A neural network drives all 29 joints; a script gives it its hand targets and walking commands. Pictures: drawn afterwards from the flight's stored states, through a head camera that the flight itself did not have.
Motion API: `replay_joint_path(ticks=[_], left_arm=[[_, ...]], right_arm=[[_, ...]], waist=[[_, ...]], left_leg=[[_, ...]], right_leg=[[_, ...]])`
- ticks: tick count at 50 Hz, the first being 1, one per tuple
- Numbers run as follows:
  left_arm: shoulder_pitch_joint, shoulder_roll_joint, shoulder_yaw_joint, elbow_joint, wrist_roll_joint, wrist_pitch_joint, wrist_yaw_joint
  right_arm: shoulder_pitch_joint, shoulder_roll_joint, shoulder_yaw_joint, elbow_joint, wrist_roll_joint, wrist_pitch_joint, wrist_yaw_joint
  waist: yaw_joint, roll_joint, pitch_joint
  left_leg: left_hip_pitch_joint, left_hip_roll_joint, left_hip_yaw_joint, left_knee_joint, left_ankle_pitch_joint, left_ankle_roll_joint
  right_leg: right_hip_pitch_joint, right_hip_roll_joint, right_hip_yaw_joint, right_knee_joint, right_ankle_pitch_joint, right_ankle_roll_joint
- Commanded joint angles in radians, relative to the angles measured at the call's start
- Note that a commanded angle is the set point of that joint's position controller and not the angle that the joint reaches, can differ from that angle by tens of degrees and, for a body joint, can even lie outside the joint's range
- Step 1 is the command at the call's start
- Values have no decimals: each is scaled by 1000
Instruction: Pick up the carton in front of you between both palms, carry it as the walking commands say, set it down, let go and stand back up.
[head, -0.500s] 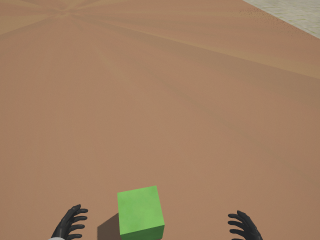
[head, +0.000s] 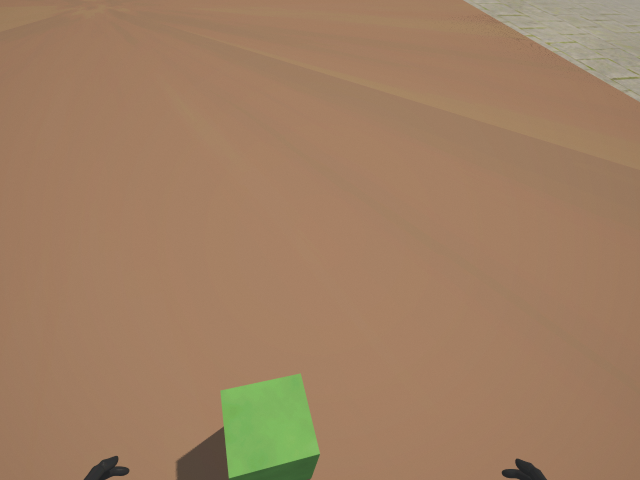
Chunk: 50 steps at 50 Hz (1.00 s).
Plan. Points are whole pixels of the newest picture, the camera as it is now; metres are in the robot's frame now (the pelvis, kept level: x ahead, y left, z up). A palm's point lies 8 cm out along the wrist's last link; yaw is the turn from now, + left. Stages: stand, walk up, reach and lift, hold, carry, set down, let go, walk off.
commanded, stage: stand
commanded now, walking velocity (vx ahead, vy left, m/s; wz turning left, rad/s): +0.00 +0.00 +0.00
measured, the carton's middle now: (268, 436) +0.38 +0.08 -0.64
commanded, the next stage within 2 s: none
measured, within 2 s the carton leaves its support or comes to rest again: neither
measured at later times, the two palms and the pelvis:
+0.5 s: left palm out of the picture +0.09 +0.30 -0.11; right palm out of the picture +0.10 -0.30 -0.08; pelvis -0.01 +0.00 +0.01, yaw +0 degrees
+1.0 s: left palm out of the picture +0.06 +0.30 -0.11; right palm out of the picture +0.07 -0.31 -0.08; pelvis -0.02 +0.00 +0.01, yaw +0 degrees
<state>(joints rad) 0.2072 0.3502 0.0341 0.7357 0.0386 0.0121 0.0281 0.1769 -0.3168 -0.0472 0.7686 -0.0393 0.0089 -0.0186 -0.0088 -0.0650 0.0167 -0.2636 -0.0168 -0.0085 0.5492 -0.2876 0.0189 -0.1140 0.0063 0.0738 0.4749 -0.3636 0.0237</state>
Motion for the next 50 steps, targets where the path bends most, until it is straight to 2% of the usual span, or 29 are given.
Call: replay_joint_path(ticks=[1, 8, 32, 50], left_arm=[[-1, 123, 24, -36, -1, -15, 7], [-11, 133, 16, 5, -2, -20, 9], [-27, 171, 6, 123, -6, -30, 0], [-43, 189, 7, 181, -12, -32, -5]], right_arm=[[-15, -170, -36, -36, 2, -14, -8], [-38, -175, -31, 6, 6, -16, -8], [-92, -208, -16, 140, 19, -20, 3], [-104, -224, -4, 198, 26, -23, 5]], waist=[[4, 82, -88], [5, 64, -73], [3, 64, -10], [2, 63, -8]], left_leg=[[134, 105, -104, -67, 416, 12], [149, 106, -102, -84, 411, 13], [150, 112, -117, -178, 213, 8], [160, 118, -125, -194, 230, 11]], right_leg=[[-41, -60, 26, -36, 353, -9], [-40, -70, 32, -59, 352, -11], [-47, -89, 59, -159, 217, -30], [-31, -96, 61, -184, 220, -32]])
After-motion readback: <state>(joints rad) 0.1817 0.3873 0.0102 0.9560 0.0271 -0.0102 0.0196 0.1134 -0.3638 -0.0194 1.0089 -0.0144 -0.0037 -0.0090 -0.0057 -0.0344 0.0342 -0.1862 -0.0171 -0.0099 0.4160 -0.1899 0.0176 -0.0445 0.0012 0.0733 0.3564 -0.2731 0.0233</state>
